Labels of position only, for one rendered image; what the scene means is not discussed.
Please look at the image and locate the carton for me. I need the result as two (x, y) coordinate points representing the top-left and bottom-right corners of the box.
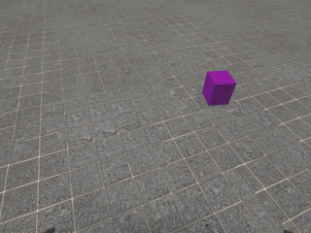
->
(202, 70), (236, 106)

